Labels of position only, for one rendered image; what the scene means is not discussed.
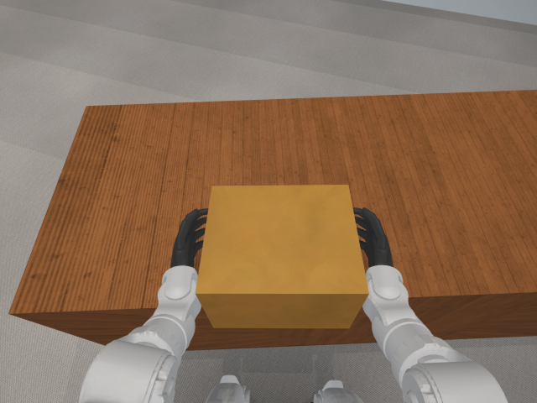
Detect robot right upper arm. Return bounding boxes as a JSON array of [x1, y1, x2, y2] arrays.
[[402, 361, 506, 403]]

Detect robot shin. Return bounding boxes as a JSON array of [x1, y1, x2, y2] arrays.
[[213, 375, 240, 389], [322, 380, 343, 392]]

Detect robot right hand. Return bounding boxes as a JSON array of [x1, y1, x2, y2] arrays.
[[353, 207, 394, 268]]

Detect robot right shin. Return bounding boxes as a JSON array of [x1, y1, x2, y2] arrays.
[[322, 380, 343, 392]]

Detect robot left shin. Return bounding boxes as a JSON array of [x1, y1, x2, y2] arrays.
[[213, 375, 240, 389]]

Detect robot left upper arm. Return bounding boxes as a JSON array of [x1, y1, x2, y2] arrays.
[[81, 340, 178, 403]]

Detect carton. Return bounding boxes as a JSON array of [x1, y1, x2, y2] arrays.
[[196, 185, 369, 328]]

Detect robot left hand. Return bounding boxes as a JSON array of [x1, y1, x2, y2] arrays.
[[170, 208, 208, 268]]

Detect pedestal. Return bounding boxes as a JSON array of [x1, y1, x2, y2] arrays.
[[8, 90, 537, 351]]

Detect left robot forearm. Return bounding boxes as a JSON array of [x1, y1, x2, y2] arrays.
[[79, 265, 201, 403]]

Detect right robot forearm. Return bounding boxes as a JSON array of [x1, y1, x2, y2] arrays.
[[362, 265, 508, 403]]

